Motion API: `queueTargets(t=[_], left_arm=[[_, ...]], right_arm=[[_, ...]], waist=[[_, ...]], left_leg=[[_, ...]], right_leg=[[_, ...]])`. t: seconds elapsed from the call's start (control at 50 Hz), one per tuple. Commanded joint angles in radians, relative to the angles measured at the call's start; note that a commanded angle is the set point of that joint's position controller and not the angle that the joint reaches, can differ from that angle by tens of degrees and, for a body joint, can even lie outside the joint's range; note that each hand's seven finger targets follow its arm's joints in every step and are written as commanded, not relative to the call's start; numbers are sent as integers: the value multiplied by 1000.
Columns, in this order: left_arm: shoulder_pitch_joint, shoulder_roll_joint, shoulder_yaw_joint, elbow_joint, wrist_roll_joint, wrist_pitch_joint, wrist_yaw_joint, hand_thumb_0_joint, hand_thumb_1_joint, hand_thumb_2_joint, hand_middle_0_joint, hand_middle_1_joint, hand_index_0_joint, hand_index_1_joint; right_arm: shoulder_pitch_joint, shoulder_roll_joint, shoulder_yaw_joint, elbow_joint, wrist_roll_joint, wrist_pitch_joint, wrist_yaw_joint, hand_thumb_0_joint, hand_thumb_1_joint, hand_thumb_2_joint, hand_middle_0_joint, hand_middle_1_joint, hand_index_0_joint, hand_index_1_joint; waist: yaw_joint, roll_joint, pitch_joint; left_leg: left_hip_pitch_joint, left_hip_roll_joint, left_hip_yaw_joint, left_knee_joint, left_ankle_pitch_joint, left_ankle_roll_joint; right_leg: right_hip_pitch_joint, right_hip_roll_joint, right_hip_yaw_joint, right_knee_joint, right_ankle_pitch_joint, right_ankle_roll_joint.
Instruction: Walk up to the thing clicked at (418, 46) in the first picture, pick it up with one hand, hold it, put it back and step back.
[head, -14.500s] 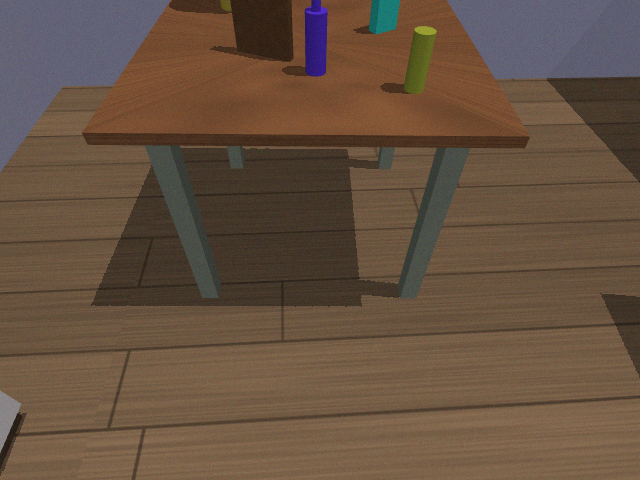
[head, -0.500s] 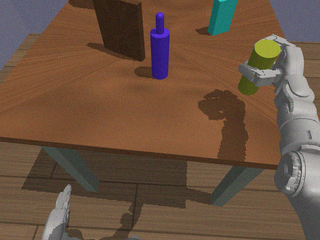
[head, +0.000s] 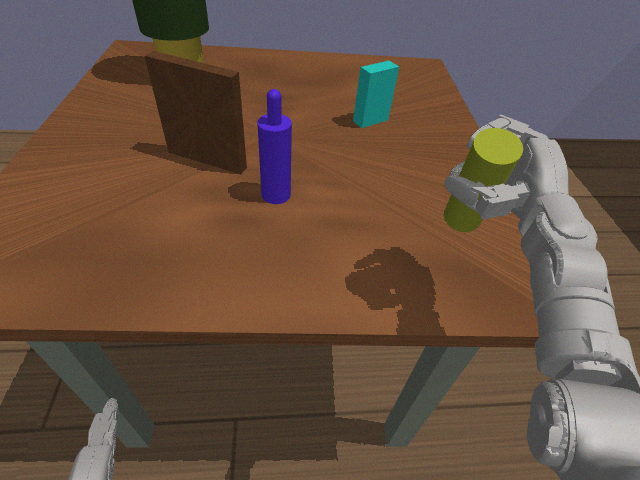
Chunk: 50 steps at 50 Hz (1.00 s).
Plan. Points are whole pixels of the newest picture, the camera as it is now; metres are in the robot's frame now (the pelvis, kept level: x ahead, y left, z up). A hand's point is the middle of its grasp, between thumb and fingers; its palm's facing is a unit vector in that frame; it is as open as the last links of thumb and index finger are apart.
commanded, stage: lift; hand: right
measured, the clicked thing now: (478, 185) +0.43 -0.17 +0.19
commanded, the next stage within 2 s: hold in 0.84 s
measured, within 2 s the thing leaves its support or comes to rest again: neither
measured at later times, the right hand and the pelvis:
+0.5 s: hand (531, 180) +0.35 -0.18 +0.25, palm faces +0.01 +1.00 -0.03, open 8.1 cm; pelvis -0.02 +0.00 +0.01, yaw -1 degrees
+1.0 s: hand (559, 184) +0.32 -0.18 +0.27, palm faces +0.01 +1.00 -0.03, open 8.1 cm; pelvis -0.02 +0.00 +0.01, yaw -1 degrees
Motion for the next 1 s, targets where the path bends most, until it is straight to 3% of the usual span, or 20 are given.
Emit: queueTargets(t=[0.0,0.08,0.16,0.18,0.26,0.3,0.32,0.4,0.42,0.48,0.56,0.6,0.66,0.74,0.82,0.84,0.9,0.94,0.96,0.98], left_arm=[[-73,111,50,-117,-10,-64,15,0,-536,51,-27,-37,-29,-35],[-94,125,58,-76,-8,-76,16,0,-533,49,-25,-37,-28,-34],[-133,133,65,-52,-9,-85,18,0,-532,47,-25,-36,-27,-32],[-154,113,41,-49,-12,-91,13,0,-532,46,-25,-37,-28,-33],[-153,151,80,-26,-13,-105,14,0,-533,46,-25,-36,-28,-33],[-177,115,53,-6,-16,-109,7,0,-532,45,-24,-36,-27,-32],[-195,151,83,-11,-16,-114,10,0,-540,49,-26,-35,-27,-34],[-202,144,83,42,-20,-124,5,0,-539,47,-26,-33,-26,-33],[-189,115,51,48,-19,-123,-1,0,-539,47,-27,-35,-27,-34],[-226,130,66,41,-22,-129,-3,0,-544,48,-27,-33,-26,-34],[-252,136,71,37,-24,-143,-5,0,-552,54,-30,-33,-26,-37],[-246,147,83,27,-25,-146,-5,0,-541,45,-29,-34,-29,-34],[-231,98,41,43,-29,-148,-14,0,-550,52,-30,-34,-27,-36],[-233,147,89,76,-26,-155,-13,0,-552,54,-32,-36,-30,-39],[-241,136,84,51,-27,-163,-11,0,-550,54,-33,-37,-31,-39],[-244,114,57,83,-28,-159,-13,0,-549,54,-34,-39,-33,-40],[-268,137,83,53,-28,-168,-11,0,-553,55,-34,-38,-32,-41],[-273,154,92,73,-30,-167,-9,0,-545,48,-37,-39,-36,-40],[-264,126,71,93,-30,-169,-14,0,-553,52,-39,-40,-36,-43],[-248,151,100,109,-31,-170,-9,0,-540,45,-37,-40,-38,-39]], right_arm=[[-482,-230,-40,-383,46,-18,6,0,-323,-1290,1366,1448,1391,1448],[-456,-214,-26,-471,59,52,13,0,-308,-1281,1364,1444,1388,1444],[-426,-247,-58,-537,67,103,8,0,-336,-1289,1380,1454,1402,1454],[-408,-228,-47,-553,69,118,8,0,-337,-1292,1381,1456,1403,1456],[-391,-262,-71,-630,72,165,14,0,-315,-1310,1385,1474,1410,1474],[-367,-236,-59,-625,76,191,17,0,-309,-1308,1385,1474,1411,1474],[-370,-247,-72,-633,80,205,16,0,-299,-1303,1368,1463,1395,1463],[-333,-252,-83,-630,84,251,19,0,-316,-1310,1382,1473,1408,1473],[-341,-239,-68,-661,84,258,24,0,-281,-1309,1367,1469,1396,1469],[-320,-251,-88,-670,89,286,25,0,-309,-1317,1377,1475,1405,1475],[-329,-262,-88,-718,90,308,28,0,-343,-1292,1360,1443,1384,1443],[-318,-268,-100,-730,95,320,28,0,-346,-1289,1366,1445,1388,1445],[-308,-244,-84,-764,101,340,34,0,-323,-1274,1342,1424,1365,1424],[-299,-276,-107,-772,101,365,28,0,-346,-1284,1346,1429,1369,1429],[-309,-271,-111,-812,106,374,32,0,-315,-1281,1332,1423,1357,1423],[-274,-270,-115,-795,109,380,32,0,-342,-1266,1325,1405,1348,1405],[-297,-265,-105,-827,106,392,32,0,-329,-1283,1332,1422,1357,1422],[-256,-285,-126,-803,110,406,34,0,-319,-1254,1310,1392,1334,1391],[-263,-261,-104,-823,110,408,40,0,-326,-1255,1306,1389,1330,1389],[-251,-285,-131,-801,112,415,41,0,-323,-1243,1302,1380,1325,1380]], waist=[[-9,41,-267],[-2,37,-263],[-14,31,-246],[-23,31,-230],[-18,22,-247],[-26,20,-211],[-20,43,-212],[-22,42,-175],[-22,27,-186],[-30,34,-198],[-24,41,-166],[-24,40,-182],[-24,30,-164],[-21,25,-169],[-19,36,-215],[-39,42,-159],[-25,18,-207],[-34,35,-152],[-30,13,-148],[-26,25,-136]], left_leg=[[194,-21,29,-69,259,12],[212,-18,32,-81,273,10],[223,-18,39,-103,205,11],[222,-19,42,-106,190,10],[227,-18,44,-116,188,9],[223,-18,49,-120,184,10],[222,-17,46,-126,175,6],[214,-21,51,-136,152,7],[220,-19,48,-135,172,9],[238,-20,51,-134,198,10],[232,-19,52,-162,90,3],[239,-20,56,-158,105,5],[227,-18,55,-160,128,5],[230,-16,52,-161,148,3],[256,-18,58,-154,184,7],[245,-18,58,-159,159,4],[248,-19,60,-154,175,9],[235,-20,60,-166,126,8],[227,-20,60,-167,110,8],[223,-22,61,-168,112,8]], right_leg=[[85,18,-14,-77,281,-28],[111,22,-12,-84,291,-29],[110,21,-6,-104,230,-30],[107,21,-4,-109,218,-30],[139,22,-3,-118,217,-32],[130,21,1,-121,218,-30],[132,23,-1,-119,208,-33],[128,21,6,-131,188,-34],[133,23,4,-131,208,-33],[147,19,9,-129,244,-29],[118,28,9,-152,128,-38],[134,26,11,-151,145,-37],[139,29,9,-147,168,-37],[142,34,9,-142,185,-37],[169,26,19,-137,227,-33],[137,29,17,-141,205,-34],[170,27,19,-144,226,-29],[140,28,21,-154,174,-32],[141,29,19,-157,160,-31],[139,27,21,-157,160,-32]])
